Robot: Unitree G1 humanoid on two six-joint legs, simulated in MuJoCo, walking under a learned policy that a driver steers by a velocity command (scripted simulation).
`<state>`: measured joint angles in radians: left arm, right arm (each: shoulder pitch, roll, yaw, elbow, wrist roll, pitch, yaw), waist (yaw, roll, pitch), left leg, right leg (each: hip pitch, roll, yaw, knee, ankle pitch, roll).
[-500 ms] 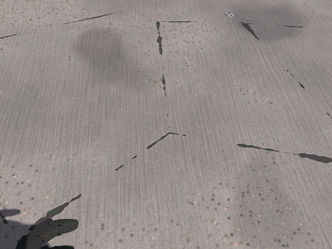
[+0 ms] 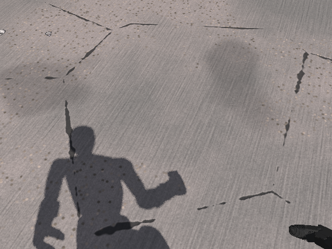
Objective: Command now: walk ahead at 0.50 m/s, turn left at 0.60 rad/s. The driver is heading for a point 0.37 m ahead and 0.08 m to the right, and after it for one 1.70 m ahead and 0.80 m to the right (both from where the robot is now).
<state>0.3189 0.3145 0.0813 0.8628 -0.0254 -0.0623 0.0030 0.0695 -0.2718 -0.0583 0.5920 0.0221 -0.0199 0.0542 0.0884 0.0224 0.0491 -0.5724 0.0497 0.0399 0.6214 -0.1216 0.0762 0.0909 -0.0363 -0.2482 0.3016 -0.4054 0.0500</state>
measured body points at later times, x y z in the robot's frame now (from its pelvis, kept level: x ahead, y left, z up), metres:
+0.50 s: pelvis +0.28 +0.01 +0.01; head +0.31 +0.02 +0.46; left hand +0.46 +0.25 -0.10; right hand +0.34 -0.28 -0.10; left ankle +0.14 +0.10 -0.73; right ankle +0.46 -0.13 -0.69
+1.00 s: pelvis +0.57 -0.03 +0.01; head +0.60 -0.04 +0.46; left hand +0.72 +0.24 -0.09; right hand +0.72 -0.32 -0.06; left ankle +0.77 +0.07 -0.70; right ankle +0.46 -0.11 -0.73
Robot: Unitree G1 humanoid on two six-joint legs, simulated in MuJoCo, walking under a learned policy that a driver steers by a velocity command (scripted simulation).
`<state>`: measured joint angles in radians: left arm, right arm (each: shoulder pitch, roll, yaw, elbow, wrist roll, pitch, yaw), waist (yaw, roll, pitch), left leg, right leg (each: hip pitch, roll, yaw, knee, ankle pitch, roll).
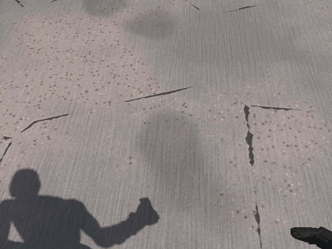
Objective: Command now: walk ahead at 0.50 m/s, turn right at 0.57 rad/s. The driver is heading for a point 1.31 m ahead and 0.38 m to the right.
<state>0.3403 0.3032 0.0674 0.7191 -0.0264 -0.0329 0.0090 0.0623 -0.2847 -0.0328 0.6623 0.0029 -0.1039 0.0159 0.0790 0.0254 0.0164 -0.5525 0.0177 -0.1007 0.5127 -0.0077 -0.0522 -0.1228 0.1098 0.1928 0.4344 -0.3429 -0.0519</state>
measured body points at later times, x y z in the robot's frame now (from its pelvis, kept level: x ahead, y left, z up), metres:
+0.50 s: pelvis +0.26 +0.00 +0.00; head +0.29 -0.02 +0.44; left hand +0.55 +0.14 -0.08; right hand +0.18 -0.29 -0.13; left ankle +0.16 +0.14 -0.74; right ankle +0.38 -0.18 -0.70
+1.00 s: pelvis +0.52 -0.13 +0.00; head +0.54 -0.15 +0.45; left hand +0.72 +0.10 -0.10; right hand +0.59 -0.45 -0.08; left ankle +0.74 -0.10 -0.71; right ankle +0.39 -0.17 -0.74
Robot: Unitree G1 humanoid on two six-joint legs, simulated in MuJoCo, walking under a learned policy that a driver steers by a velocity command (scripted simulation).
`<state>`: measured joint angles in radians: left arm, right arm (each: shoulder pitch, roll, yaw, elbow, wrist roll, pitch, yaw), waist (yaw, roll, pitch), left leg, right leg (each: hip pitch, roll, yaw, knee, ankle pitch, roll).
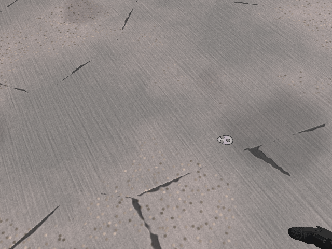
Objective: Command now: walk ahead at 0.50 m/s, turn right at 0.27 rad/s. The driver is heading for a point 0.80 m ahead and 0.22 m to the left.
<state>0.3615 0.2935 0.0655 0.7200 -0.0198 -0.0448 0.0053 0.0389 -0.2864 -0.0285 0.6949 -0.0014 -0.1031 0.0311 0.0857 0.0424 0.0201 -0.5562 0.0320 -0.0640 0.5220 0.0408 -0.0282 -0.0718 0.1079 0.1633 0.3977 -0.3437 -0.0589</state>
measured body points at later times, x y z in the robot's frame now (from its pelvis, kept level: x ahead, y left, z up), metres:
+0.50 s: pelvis +0.27 +0.01 +0.00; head +0.31 +0.01 +0.45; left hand +0.52 +0.22 -0.07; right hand +0.25 -0.27 -0.12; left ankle +0.16 +0.13 -0.74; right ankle +0.44 -0.13 -0.71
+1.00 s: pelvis +0.54 -0.01 +0.00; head +0.56 +0.00 +0.45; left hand +0.52 +0.28 -0.13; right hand +0.77 -0.22 -0.10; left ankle +0.69 +0.16 -0.70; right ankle +0.44 -0.13 -0.74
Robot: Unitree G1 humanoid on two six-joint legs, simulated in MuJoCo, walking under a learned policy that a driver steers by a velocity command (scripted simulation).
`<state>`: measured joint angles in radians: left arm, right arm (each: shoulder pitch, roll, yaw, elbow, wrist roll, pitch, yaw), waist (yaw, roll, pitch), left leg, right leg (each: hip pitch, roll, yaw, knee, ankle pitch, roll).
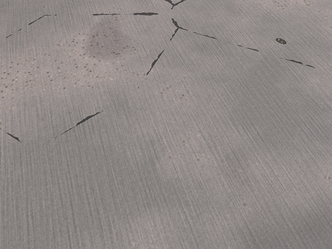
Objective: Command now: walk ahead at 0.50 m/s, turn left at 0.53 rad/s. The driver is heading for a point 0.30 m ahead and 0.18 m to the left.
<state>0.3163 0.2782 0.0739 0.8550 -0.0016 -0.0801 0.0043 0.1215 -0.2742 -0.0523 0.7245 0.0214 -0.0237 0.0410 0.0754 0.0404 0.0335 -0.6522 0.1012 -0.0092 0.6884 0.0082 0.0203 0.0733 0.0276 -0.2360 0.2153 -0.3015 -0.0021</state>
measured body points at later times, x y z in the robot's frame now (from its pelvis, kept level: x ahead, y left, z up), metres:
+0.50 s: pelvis +0.25 +0.04 +0.00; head +0.28 +0.06 +0.45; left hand +0.37 +0.33 -0.10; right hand +0.40 -0.21 -0.10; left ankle +0.19 +0.12 -0.74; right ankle +0.42 -0.07 -0.71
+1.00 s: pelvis +0.33 +0.05 +0.00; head +0.34 +0.05 +0.45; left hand +0.41 +0.32 -0.13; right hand +0.44 -0.20 -0.14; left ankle +0.25 +0.16 -0.74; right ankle +0.41 -0.06 -0.74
